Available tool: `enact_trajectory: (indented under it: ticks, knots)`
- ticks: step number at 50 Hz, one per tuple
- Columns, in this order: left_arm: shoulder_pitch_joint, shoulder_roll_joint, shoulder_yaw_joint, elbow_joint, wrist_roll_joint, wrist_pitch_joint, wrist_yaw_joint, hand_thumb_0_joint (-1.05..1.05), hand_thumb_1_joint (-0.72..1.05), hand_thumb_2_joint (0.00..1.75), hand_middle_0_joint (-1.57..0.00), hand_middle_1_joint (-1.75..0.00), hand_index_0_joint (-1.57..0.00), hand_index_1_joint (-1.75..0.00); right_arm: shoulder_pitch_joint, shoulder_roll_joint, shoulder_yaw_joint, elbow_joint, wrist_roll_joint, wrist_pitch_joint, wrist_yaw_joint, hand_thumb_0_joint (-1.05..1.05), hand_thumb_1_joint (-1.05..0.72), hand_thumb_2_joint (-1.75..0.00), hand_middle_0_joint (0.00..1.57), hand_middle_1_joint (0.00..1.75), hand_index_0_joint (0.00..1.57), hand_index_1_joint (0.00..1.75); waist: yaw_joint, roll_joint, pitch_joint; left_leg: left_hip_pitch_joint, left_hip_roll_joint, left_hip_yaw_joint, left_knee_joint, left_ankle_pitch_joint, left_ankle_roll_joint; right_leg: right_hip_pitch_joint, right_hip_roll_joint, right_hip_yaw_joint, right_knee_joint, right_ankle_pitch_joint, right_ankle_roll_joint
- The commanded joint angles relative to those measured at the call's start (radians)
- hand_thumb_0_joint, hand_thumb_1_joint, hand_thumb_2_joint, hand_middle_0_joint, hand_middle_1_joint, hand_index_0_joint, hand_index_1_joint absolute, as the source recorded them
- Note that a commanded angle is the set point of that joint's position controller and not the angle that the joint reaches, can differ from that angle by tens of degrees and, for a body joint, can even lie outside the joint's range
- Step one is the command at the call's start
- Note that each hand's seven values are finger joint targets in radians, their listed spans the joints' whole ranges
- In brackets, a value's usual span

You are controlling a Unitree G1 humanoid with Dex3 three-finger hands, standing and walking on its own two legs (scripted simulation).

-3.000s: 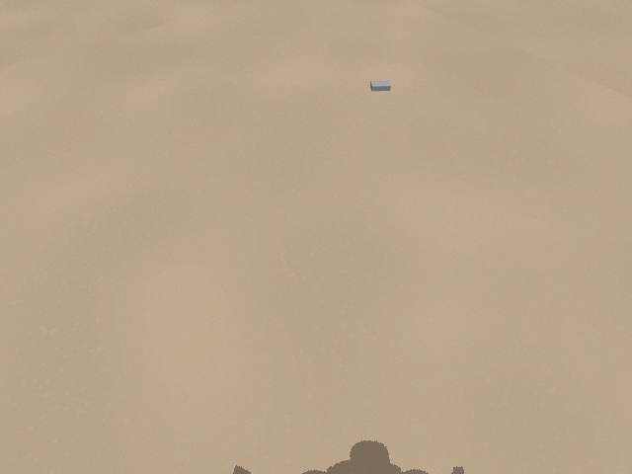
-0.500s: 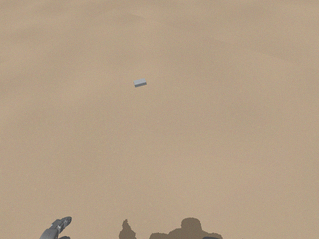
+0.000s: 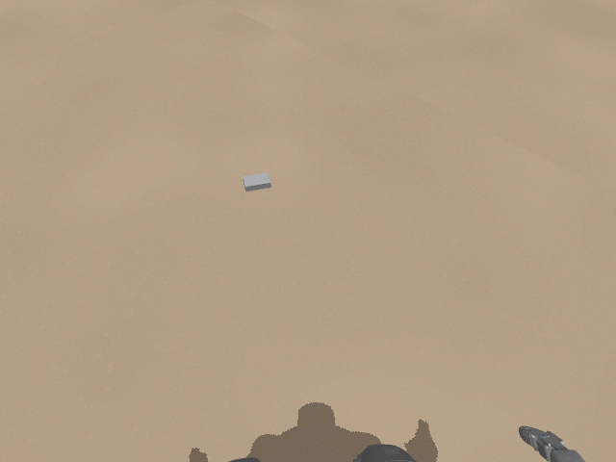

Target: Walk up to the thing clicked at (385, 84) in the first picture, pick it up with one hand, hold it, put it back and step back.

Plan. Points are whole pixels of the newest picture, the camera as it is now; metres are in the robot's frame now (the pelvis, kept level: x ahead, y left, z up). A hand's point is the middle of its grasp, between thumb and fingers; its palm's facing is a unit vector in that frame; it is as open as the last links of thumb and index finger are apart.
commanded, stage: walk up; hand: left
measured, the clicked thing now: (256, 181) +1.28 +0.22 -0.75
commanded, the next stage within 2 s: none
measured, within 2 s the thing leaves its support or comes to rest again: neither
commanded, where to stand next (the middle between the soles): +0.94 -0.01 m, yaw -1 degrees
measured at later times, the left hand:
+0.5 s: hand (179, 340) +0.30 +0.22 -0.11, palm faces +0.00 -0.91 -0.41, open 7.4 cm
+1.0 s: hand (163, 267) +0.46 +0.29 -0.15, palm faces +0.00 -0.95 -0.32, open 7.4 cm
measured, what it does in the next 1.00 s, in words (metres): walks ahead: right foot, then left foot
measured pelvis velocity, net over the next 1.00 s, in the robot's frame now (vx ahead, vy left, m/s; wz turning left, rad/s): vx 0.42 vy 0.01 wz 0.04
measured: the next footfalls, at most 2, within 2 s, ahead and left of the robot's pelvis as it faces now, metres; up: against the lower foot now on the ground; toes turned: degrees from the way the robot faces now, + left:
right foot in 0.28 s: +0.31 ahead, -0.16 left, +0.00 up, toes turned -6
left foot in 0.76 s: +0.50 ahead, +0.11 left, +0.00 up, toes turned +8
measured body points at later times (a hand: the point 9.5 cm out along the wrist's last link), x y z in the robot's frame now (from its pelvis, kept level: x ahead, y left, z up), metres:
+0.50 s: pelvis +0.23 -0.05 +0.01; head +0.25 -0.09 +0.45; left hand +0.30 +0.26 -0.08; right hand +0.31 -0.37 -0.13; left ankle +0.24 +0.11 -0.66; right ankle +0.27 -0.16 -0.73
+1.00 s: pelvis +0.42 +0.01 +0.01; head +0.43 +0.05 +0.45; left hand +0.46 +0.34 -0.13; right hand +0.52 -0.30 -0.08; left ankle +0.46 +0.11 -0.73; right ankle +0.46 -0.16 -0.66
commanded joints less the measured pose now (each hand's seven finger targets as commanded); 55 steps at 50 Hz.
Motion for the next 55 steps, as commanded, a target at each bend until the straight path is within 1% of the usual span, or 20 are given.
enact_trajectory:
  ticks: [1,5,10,12,14,15,16,17,20,23,30,34,37,38,39,40,41,45,50,55]
  knots:
    - [0.063,0.179,0.056,-0.067,-0.011,-0.019,-0.005,0.00,0.90,0.90,-0.20,-0.30,-0.20,-0.30,0.073,-0.268,-0.065,-0.045,0.012,-0.026,-0.034,0.00,-0.90,-0.90,0.20,0.30,0.20,0.30,-0.001,0.142,-0.112,0.197,0.235,-0.195,-0.239,0.377,0.183,-0.133,-0.077,0.027,-0.090,0.079,0.030]
    - [-0.072,0.159,0.058,-0.117,0.004,-0.017,-0.031,0.00,0.90,0.90,-0.20,-0.30,-0.20,-0.30,0.068,-0.289,-0.067,-0.057,0.001,-0.035,-0.029,0.00,-0.90,-0.90,0.20,0.30,0.20,0.30,-0.026,0.179,-0.018,0.159,0.226,-0.131,-0.291,0.325,0.210,-0.163,-0.101,-0.039,-0.352,0.158,0.048]
    - [-0.087,0.155,0.082,-0.088,0.008,-0.017,-0.041,0.00,0.90,0.90,-0.20,-0.30,-0.20,-0.30,0.043,-0.291,-0.068,-0.064,0.003,-0.024,-0.021,0.00,-0.90,-0.90,0.20,0.30,0.20,0.30,-0.004,0.177,-0.037,0.058,0.184,-0.088,-0.237,0.116,0.153,0.065,-0.051,-0.093,-0.512,0.316,0.021]
    - [-0.046,0.163,0.091,-0.064,0.012,-0.018,-0.036,0.00,0.90,0.90,-0.20,-0.30,-0.20,-0.30,0.038,-0.293,-0.072,-0.069,0.004,-0.014,-0.025,0.00,-0.90,-0.90,0.20,0.30,0.20,0.30,0.027,0.133,-0.060,0.008,0.192,-0.096,-0.158,0.055,0.134,0.197,-0.031,-0.112,-0.541,0.308,0.013]
    - [0.093,0.228,0.121,-0.029,0.018,-0.034,-0.018,0.00,0.90,0.90,-0.20,-0.30,-0.20,-0.30,0.081,-0.226,-0.046,-0.075,-0.002,-0.012,-0.025,0.00,-0.90,-0.90,0.20,0.30,0.20,0.30,0.102,-0.054,-0.163,-0.084,0.094,-0.009,0.202,0.141,0.087,0.465,-0.026,-0.075,-0.615,0.149,-0.027]
    - [0.191,0.309,0.147,-0.027,0.026,-0.044,-0.002,0.00,0.90,0.90,-0.20,-0.30,-0.20,-0.30,0.147,-0.151,-0.021,-0.085,0.001,-0.013,-0.022,0.00,-0.90,-0.90,0.20,0.30,0.20,0.30,0.126,-0.294,-0.231,-0.242,-0.028,0.023,0.495,-0.159,0.039,0.588,-0.255,0.278,-0.740,-0.011,-0.074]
    - [0.174,0.344,0.141,-0.050,0.014,-0.048,0.004,0.00,0.90,0.90,-0.20,-0.30,-0.20,-0.30,0.156,-0.202,-0.027,-0.069,0.003,-0.001,-0.029,0.00,-0.90,-0.90,0.20,0.30,0.20,0.30,0.111,-0.211,-0.183,-0.368,-0.073,-0.047,0.620,-0.299,0.016,0.580,-0.414,0.583,-0.882,-0.072,-0.149]
    - [0.115,0.347,0.138,-0.060,-0.002,-0.043,0.009,0.00,0.90,0.90,-0.20,-0.30,-0.20,-0.30,0.132,-0.272,-0.044,-0.053,-0.004,0.006,-0.041,0.00,-0.90,-0.90,0.20,0.30,0.20,0.30,0.105,-0.166,-0.171,-0.385,-0.015,-0.111,0.691,-0.283,0.017,0.538,-0.446,0.646,-0.890,-0.077,-0.212]
    - [0.018,0.253,0.105,-0.085,-0.002,-0.049,0.018,0.00,0.90,0.90,-0.20,-0.30,-0.20,-0.30,0.091,-0.245,-0.040,-0.019,0.018,0.008,-0.034,0.00,-0.90,-0.90,0.20,0.30,0.20,0.30,0.045,-0.091,-0.081,-0.304,0.032,-0.198,0.635,-0.127,0.021,0.330,-0.286,0.268,-0.867,0.245,-0.143]
    - [-0.007,0.211,0.091,-0.095,-0.002,-0.057,0.016,0.00,0.90,0.90,-0.20,-0.30,-0.20,-0.30,0.148,-0.216,-0.039,0.006,0.007,0.027,-0.019,0.00,-0.90,-0.90,0.20,0.30,0.20,0.30,0.002,-0.123,-0.078,-0.218,0.021,-0.175,0.522,-0.043,0.002,0.244,-0.200,0.068,-0.858,0.384,-0.116]
    - [0.016,0.241,0.107,-0.122,0.014,-0.063,0.012,0.00,0.90,0.90,-0.20,-0.30,-0.20,-0.30,-0.027,-0.206,-0.048,-0.046,-0.021,0.034,0.014,0.00,-0.90,-0.90,0.20,0.30,0.20,0.30,0.041,-0.068,-0.005,-0.248,0.067,-0.119,0.174,0.072,-0.042,0.222,-0.242,0.012,-0.922,0.118,-0.162]
    - [0.025,0.256,0.107,-0.117,0.015,-0.057,0.009,0.00,0.90,0.90,-0.20,-0.30,-0.20,-0.30,-0.065,-0.202,-0.053,-0.054,-0.017,0.022,0.025,0.00,-0.90,-0.90,0.20,0.30,0.20,0.30,0.040,-0.071,-0.029,-0.111,0.063,-0.068,0.056,0.101,-0.010,0.212,-0.251,-0.010,-0.860,0.161,-0.143]
    - [0.019,0.257,0.101,-0.119,0.014,-0.044,0.010,0.00,0.90,0.90,-0.20,-0.30,-0.20,-0.30,0.019,-0.219,-0.066,-0.026,-0.019,0.014,0.018,0.00,-0.90,-0.90,0.20,0.30,0.20,0.30,-0.016,0.000,-0.061,0.072,0.013,-0.015,-0.023,0.057,0.016,0.170,-0.223,-0.049,-0.689,0.274,-0.119]
    - [0.034,0.220,0.086,-0.122,0.016,-0.041,0.012,0.00,0.90,0.90,-0.20,-0.30,-0.20,-0.30,0.142,-0.258,-0.083,0.010,-0.028,0.008,0.007,0.00,-0.90,-0.90,0.20,0.30,0.20,0.30,-0.074,0.102,-0.141,0.243,-0.001,-0.042,-0.036,0.012,0.045,0.127,-0.171,-0.092,-0.472,0.381,-0.089]
    - [0.085,0.150,0.060,-0.128,0.007,-0.036,0.014,0.00,0.90,0.90,-0.20,-0.30,-0.20,-0.30,0.259,-0.327,-0.107,0.029,-0.044,0.001,-0.009,0.00,-0.90,-0.90,0.20,0.30,0.20,0.30,-0.115,0.292,-0.217,0.402,0.131,-0.256,-0.122,-0.174,0.101,-0.028,-0.084,-0.149,-0.166,0.284,-0.043]
    - [0.129,0.089,0.045,-0.129,0.000,-0.029,0.009,0.00,0.90,0.90,-0.20,-0.30,-0.20,-0.30,0.234,-0.379,-0.114,-0.008,-0.037,-0.005,-0.022,0.00,-0.90,-0.90,0.20,0.30,0.20,0.30,-0.078,0.385,-0.199,0.494,0.332,-0.675,-0.230,-0.274,0.160,-0.282,0.065,-0.089,0.003,-0.143,0.002]
    - [0.109,0.208,0.071,-0.105,0.007,-0.018,0.026,0.00,0.90,0.90,-0.20,-0.30,-0.20,-0.30,0.205,-0.401,-0.119,-0.023,0.000,-0.002,-0.022,0.00,-0.90,-0.90,0.20,0.30,0.20,0.30,-0.088,0.260,-0.181,0.410,0.400,-0.773,-0.297,-0.340,0.235,-0.278,0.014,-0.007,0.062,-0.170,-0.018]
    - [0.123,0.198,0.066,-0.051,-0.008,-0.009,0.010,0.00,0.90,0.90,-0.20,-0.30,-0.20,-0.30,0.076,-0.268,-0.066,-0.045,0.011,-0.009,-0.035,0.00,-0.90,-0.90,0.20,0.30,0.20,0.30,-0.008,0.144,-0.029,0.137,0.217,-0.293,-0.303,0.008,0.069,-0.150,-0.060,0.089,-0.066,0.080,0.001]
    - [0.096,0.176,0.067,-0.055,0.006,0.006,-0.009,0.00,0.90,0.90,-0.20,-0.30,-0.20,-0.30,0.063,-0.270,-0.072,-0.068,0.001,-0.023,-0.033,0.00,-0.90,-0.90,0.20,0.30,0.20,0.30,-0.008,0.181,-0.011,0.129,0.228,-0.217,-0.373,-0.086,0.161,-0.178,-0.070,0.044,-0.174,0.163,0.046]
    - [-0.026,0.163,0.070,-0.084,0.013,0.003,-0.028,0.00,0.90,0.90,-0.20,-0.30,-0.20,-0.30,0.093,-0.282,-0.076,-0.061,-0.004,-0.019,-0.030,0.00,-0.90,-0.90,0.20,0.30,0.20,0.30,-0.038,0.168,0.037,0.172,0.219,-0.173,-0.395,-0.125,0.164,-0.224,-0.087,0.004,-0.362,0.234,0.054]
